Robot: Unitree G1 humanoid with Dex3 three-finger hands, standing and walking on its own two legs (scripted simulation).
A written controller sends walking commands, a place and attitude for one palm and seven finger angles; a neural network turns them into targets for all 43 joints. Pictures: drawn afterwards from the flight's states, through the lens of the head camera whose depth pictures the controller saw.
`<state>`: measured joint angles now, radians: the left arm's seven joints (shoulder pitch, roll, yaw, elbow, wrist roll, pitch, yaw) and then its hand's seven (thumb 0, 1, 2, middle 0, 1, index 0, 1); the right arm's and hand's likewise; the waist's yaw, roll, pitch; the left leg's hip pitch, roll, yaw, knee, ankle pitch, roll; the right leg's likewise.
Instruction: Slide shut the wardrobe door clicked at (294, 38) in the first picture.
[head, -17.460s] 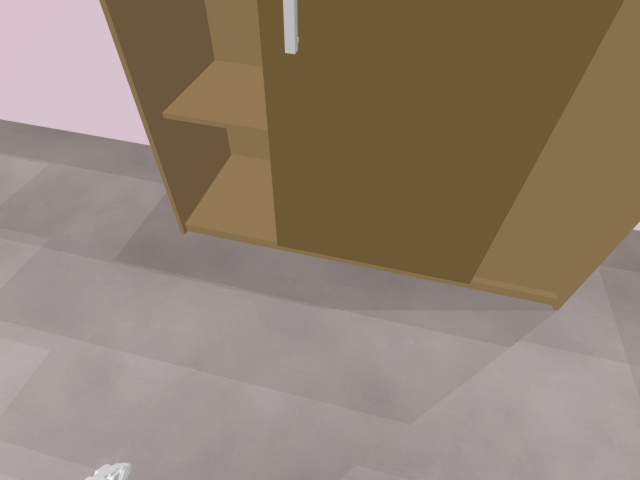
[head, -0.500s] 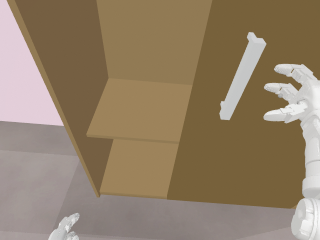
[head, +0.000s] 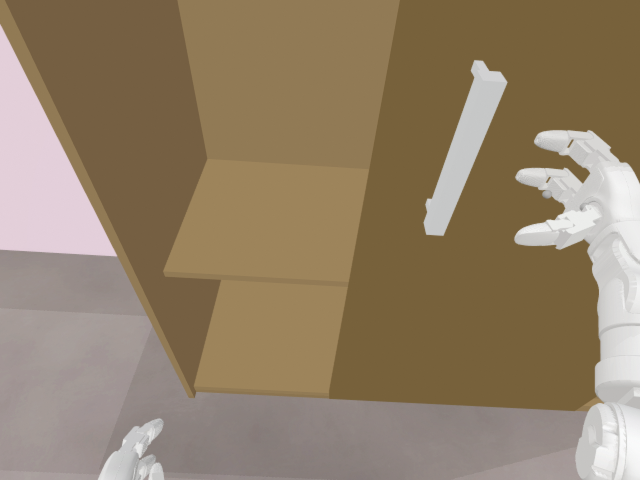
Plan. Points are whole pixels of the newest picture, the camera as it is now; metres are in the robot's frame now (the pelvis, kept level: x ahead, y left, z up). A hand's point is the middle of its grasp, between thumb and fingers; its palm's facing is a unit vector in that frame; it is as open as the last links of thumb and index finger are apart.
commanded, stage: move the hooked fingers beside the handle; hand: right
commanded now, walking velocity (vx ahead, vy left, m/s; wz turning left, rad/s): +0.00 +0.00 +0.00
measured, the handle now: (454, 156) +0.48 -0.12 +0.20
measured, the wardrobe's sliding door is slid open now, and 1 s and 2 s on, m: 0.42 0.42 0.42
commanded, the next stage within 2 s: feel for the door with the fingertips in 0.40 s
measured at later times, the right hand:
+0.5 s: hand (539, 189) +0.41 -0.21 +0.20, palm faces +0.01 +1.00 -0.03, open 14.0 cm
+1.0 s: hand (495, 183) +0.42 -0.16 +0.20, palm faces +0.00 +1.00 -0.02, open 14.0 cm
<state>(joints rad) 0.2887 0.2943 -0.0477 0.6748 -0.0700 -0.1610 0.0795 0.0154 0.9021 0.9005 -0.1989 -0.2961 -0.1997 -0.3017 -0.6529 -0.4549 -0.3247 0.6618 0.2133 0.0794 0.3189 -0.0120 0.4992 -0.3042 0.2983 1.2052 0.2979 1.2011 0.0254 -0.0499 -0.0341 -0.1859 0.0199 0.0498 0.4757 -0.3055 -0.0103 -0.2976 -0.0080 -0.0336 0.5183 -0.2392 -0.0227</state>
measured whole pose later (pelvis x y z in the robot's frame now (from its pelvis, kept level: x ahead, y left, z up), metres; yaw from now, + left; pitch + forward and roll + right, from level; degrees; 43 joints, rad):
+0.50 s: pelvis +0.00 +0.00 +0.00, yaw +1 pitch +1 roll +1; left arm 0.33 0.30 -0.04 0.69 -0.07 -0.15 0.08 0.02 0.90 0.90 -0.20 -0.30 -0.20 -0.30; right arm -0.64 -0.46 -0.35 0.67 0.21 0.06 0.31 -0.01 0.50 -0.30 0.30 1.21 0.30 1.20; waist 0.04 -0.05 -0.03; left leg -0.18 0.01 0.04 0.47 -0.30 -0.01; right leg -0.29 -0.01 -0.04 0.50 -0.24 -0.02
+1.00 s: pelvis +0.00 +0.01 +0.00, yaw +1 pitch +0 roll +0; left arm 0.25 0.27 -0.06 0.68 -0.07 -0.14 0.07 0.01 0.90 0.90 -0.20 -0.30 -0.20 -0.30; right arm -0.66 -0.35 -0.27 0.60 0.20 0.12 0.19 -0.01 0.50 -0.30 0.30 1.21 0.30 1.20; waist 0.03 -0.06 -0.03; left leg -0.17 0.01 0.04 0.47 -0.31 0.00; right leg -0.26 -0.02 -0.04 0.49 -0.23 -0.01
